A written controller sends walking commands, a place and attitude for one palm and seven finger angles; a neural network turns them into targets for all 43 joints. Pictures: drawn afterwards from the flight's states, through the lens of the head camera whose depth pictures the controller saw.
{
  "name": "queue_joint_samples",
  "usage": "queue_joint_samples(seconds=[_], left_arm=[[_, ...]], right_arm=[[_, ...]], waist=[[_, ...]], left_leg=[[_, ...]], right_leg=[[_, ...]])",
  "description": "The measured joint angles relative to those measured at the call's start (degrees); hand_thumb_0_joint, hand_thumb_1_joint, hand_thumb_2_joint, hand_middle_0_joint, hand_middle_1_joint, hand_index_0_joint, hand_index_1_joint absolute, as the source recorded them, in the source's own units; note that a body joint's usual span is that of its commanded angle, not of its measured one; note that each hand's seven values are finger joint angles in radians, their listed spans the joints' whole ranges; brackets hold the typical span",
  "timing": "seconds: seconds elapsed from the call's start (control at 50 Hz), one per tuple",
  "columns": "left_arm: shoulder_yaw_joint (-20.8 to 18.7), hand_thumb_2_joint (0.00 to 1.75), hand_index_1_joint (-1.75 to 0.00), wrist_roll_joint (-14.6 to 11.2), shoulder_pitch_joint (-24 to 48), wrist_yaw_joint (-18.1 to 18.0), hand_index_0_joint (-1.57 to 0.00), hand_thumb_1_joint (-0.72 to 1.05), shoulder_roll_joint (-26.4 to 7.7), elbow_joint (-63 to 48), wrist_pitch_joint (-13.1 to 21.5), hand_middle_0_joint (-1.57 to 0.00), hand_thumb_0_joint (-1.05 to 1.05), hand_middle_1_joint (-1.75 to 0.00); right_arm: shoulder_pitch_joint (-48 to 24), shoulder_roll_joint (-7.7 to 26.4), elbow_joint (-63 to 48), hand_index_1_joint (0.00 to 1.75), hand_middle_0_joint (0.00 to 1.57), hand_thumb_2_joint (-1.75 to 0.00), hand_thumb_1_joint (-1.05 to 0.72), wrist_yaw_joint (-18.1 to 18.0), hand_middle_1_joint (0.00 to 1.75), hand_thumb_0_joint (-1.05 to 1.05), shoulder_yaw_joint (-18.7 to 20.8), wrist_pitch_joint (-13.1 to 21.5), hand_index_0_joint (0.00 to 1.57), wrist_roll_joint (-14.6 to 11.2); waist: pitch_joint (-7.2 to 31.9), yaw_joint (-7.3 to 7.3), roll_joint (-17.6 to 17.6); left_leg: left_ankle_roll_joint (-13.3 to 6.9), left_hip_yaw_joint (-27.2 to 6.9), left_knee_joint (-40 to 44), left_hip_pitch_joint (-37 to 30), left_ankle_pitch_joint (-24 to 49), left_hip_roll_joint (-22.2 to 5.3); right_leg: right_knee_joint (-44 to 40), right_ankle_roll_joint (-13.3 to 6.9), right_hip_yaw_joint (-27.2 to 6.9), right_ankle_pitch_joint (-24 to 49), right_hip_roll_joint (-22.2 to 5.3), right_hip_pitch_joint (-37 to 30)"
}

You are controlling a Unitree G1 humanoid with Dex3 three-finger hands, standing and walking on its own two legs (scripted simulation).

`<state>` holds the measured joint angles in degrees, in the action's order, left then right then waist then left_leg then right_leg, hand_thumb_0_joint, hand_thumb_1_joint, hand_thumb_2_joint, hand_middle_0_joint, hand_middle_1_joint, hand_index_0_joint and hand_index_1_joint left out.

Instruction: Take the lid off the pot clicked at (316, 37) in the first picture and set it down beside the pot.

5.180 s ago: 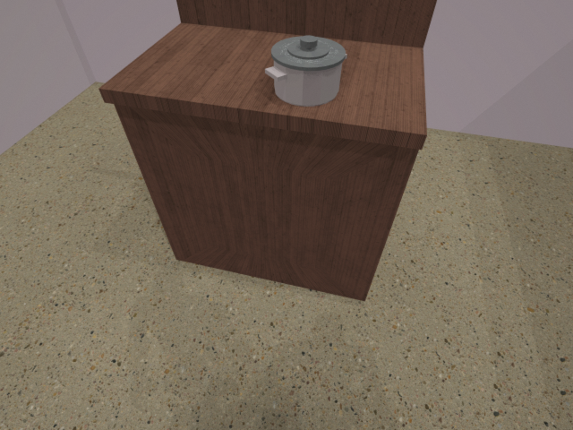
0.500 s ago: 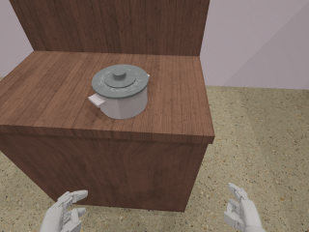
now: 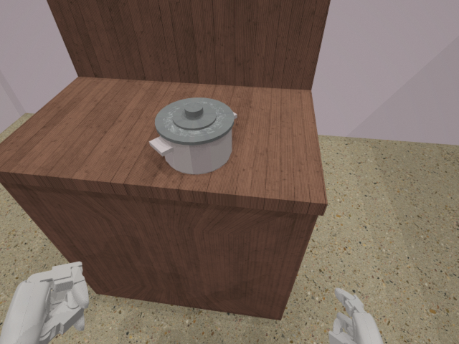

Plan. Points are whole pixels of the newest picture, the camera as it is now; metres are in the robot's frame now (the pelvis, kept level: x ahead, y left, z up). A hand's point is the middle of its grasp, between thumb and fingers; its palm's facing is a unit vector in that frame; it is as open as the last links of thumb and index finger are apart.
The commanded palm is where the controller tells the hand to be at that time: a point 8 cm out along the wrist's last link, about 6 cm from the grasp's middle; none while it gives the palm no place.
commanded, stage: raise the hand higher, near the body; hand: left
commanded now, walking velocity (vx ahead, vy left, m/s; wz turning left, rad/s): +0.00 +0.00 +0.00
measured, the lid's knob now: (193, 109) +0.54 +0.15 +0.15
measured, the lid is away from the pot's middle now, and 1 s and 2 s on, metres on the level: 0.00 0.00 0.00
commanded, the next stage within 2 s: reach forward and open the fingers in 0.70 s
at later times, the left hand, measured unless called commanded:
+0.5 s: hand (70, 265) +0.17 +0.24 +0.14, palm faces +0.32 -0.86 -0.40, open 3.1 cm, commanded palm +0.11 +0.27 +0.17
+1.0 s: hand (48, 235) +0.19 +0.26 +0.17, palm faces +0.35 -0.30 -0.89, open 2.9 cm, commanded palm +0.15 +0.27 +0.21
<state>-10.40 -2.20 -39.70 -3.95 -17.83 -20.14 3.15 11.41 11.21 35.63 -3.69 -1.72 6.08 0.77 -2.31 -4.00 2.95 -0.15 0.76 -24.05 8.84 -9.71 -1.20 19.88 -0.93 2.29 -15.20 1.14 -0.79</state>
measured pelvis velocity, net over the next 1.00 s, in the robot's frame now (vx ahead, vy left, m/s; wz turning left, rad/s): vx -0.01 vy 0.01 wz -0.01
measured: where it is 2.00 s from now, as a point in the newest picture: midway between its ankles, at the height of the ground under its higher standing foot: outside the picture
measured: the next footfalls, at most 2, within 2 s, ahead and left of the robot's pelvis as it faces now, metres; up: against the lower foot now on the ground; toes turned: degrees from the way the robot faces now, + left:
none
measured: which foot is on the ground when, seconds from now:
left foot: down 0.00-1.00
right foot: down 0.00-1.00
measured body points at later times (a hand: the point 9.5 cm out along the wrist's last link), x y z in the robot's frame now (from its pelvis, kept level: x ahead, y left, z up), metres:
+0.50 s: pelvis +0.00 +0.01 +0.00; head -0.02 +0.00 +0.45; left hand +0.15 +0.28 +0.16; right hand +0.21 -0.20 -0.06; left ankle +0.04 +0.12 -0.74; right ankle -0.04 -0.11 -0.74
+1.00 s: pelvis -0.01 +0.01 -0.01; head -0.02 -0.02 +0.44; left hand +0.16 +0.28 +0.22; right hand +0.21 -0.20 -0.09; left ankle +0.04 +0.12 -0.74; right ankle -0.04 -0.11 -0.74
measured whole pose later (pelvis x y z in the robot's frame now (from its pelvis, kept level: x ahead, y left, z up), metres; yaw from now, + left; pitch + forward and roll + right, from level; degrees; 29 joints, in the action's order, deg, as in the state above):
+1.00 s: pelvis -0.01 +0.01 -0.01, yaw -1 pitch -4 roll -1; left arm -11.8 30.4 -23.2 -6.8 -30.8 -33.9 -8.5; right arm 6.0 15.9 33.0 -0.8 -1.7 -4.1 1.0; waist -2.0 -6.2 6.1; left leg -1.1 1.7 -28.2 14.1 -10.3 -0.4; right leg 27.0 -0.1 1.5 -17.2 0.1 5.9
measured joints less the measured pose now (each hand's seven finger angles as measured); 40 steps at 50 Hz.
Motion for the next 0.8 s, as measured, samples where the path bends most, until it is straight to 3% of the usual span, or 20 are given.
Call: queue_joint_samples(seconds=[0.32, 0.8], left_arm=[[-1.25, 0.9, -1.5, 0.08, 2.94, -0.04, -1.3, 0.9, -0.61, -6.17, 1.82, -1.3, 0.01, -1.5], [-6.47, 0.9, -1.5, -1.07, 10.56, -0.23, -1.3, 0.89, -2.31, -11.03, 3.43, -1.31, 0.01, -1.5]], right_arm=[[-1.92, 1.71, -1.01, 0.3, 0.2, -0.9, -0.9, 0.11, 0.3, 0.02, 0.8, 1.68, 0.2, 0.21], [-1.91, 1.15, 0.04, 0.3, 0.2, -0.9, -0.9, 0.99, 0.3, 0.02, -0.51, 0.54, 0.2, 0.9]], waist=[[-0.8, -0.61, -0.28], [-1.56, -1.36, 0.37]], left_leg=[[-0.5, 1.01, 0.58, -1.14, 0.0, 0.23], [-0.63, 1.41, 0.95, -2.14, 0.13, 0.14]], right_leg=[[-0.74, 0.53, -0.96, 0.45, -0.38, -0.9], [-1.73, 0.7, -1.39, 1.09, -0.35, -2.02]])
